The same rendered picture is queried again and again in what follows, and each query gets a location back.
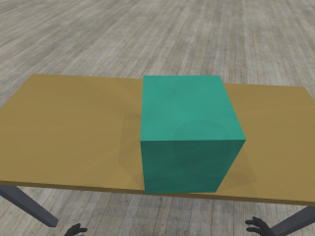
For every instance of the carton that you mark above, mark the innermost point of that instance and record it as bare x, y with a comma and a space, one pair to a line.
190, 134

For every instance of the left robot hand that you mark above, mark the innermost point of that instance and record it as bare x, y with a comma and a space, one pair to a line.
75, 229

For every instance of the right robot hand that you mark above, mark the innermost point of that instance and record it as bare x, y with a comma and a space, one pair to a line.
263, 229

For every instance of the table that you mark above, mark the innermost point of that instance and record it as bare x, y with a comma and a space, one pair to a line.
84, 133

